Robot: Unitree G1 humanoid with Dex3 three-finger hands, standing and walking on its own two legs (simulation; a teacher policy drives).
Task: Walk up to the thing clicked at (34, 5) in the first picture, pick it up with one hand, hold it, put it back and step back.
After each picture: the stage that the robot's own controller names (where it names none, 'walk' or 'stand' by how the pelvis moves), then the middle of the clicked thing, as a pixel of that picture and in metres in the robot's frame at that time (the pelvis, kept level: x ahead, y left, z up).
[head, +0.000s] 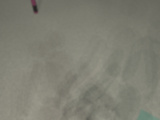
stand; (34, 5) +2.25 +0.76 -0.66
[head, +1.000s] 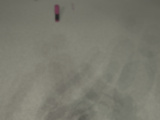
walk; (57, 13) +2.16 +0.37 -0.62
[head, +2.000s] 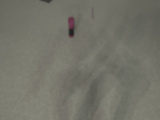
walk; (71, 27) +1.51 +0.16 -0.64
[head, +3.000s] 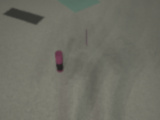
walk; (59, 62) +1.01 +0.21 -0.64
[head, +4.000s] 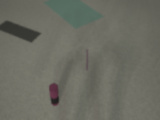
walk; (54, 95) +0.67 +0.19 -0.65
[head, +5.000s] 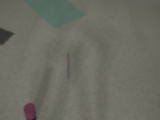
walk; (30, 115) +0.44 +0.26 -0.63
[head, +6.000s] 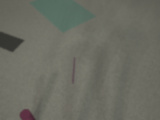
stand; out of the picture +0.42 +0.38 -0.63
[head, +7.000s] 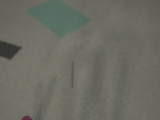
stand; out of the picture +0.41 +0.37 -0.64
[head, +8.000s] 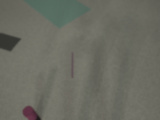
walk; (32, 116) +0.43 +0.39 -0.65
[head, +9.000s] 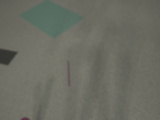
walk; out of the picture +0.40 +0.45 -0.65
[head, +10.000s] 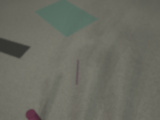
walk; out of the picture +0.46 +0.43 -0.65
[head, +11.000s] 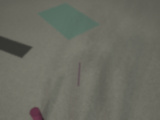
stand; (38, 118) +0.50 +0.35 -0.65
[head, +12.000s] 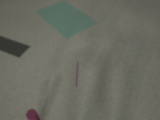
stand; out of the picture +0.48 +0.37 -0.66
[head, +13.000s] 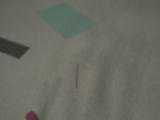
stand; out of the picture +0.47 +0.37 -0.66
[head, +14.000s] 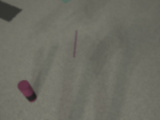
go down; (28, 92) +0.50 +0.36 -0.55
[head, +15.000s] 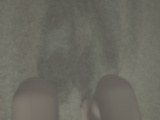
go down; out of the picture +0.52 +0.40 -0.22
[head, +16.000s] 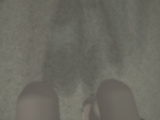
go down; out of the picture +0.52 +0.40 -0.25
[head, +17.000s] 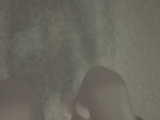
close in; out of the picture +0.50 +0.43 -0.19
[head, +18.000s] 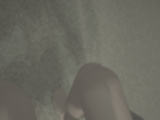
close; out of the picture +0.48 +0.43 -0.17
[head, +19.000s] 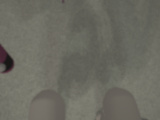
lift; out of the picture +0.39 +0.29 -0.04
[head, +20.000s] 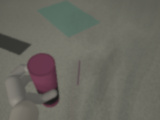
hold; (46, 85) +0.33 +0.14 +0.07
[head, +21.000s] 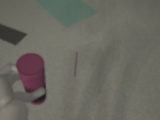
hold; (34, 83) +0.34 +0.18 +0.03
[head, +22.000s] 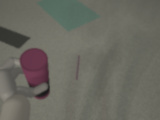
hold; (38, 78) +0.35 +0.17 +0.05
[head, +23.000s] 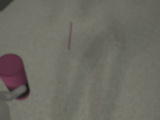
crouch; (16, 81) +0.36 +0.23 -0.06
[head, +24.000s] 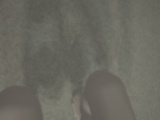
lower; out of the picture +0.52 +0.37 -0.08
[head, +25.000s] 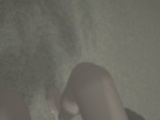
lower; out of the picture +0.47 +0.38 -0.19
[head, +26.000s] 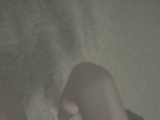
lower; out of the picture +0.47 +0.39 -0.19
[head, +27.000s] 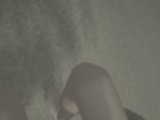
lower; out of the picture +0.47 +0.39 -0.19
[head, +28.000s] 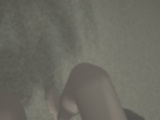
lower; out of the picture +0.47 +0.38 -0.19
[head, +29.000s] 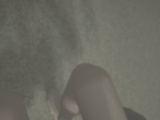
open; out of the picture +0.48 +0.40 -0.20
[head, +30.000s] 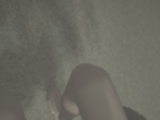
withdraw; out of the picture +0.47 +0.39 -0.21
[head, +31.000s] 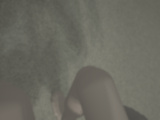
withdraw; out of the picture +0.47 +0.38 -0.22
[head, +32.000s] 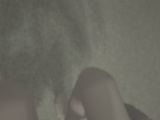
rise; out of the picture +0.47 +0.38 -0.21
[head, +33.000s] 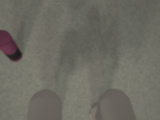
walk; (9, 48) +0.50 +0.33 -0.35
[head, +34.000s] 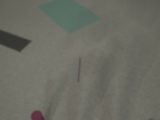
stand; out of the picture +0.45 +0.30 -0.59
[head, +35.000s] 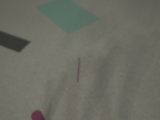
stand; out of the picture +0.45 +0.30 -0.60
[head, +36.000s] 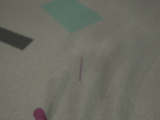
stand; out of the picture +0.45 +0.30 -0.61
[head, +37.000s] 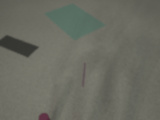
stand; out of the picture +0.46 +0.30 -0.66
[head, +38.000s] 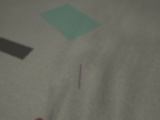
stand; out of the picture +0.43 +0.32 -0.66
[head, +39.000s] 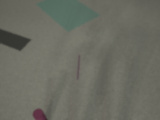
walk; (41, 119) +0.44 +0.32 -0.65
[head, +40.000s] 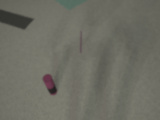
walk; (50, 85) +0.64 +0.31 -0.64
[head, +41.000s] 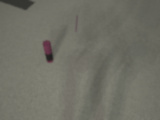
walk; (48, 52) +1.00 +0.28 -0.63
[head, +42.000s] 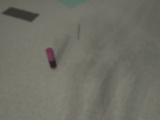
stand; (51, 59) +1.04 +0.33 -0.63
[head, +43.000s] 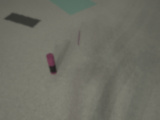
stand; (51, 64) +1.04 +0.34 -0.66
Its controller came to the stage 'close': yes
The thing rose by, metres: 0.68
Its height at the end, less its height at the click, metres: +0.00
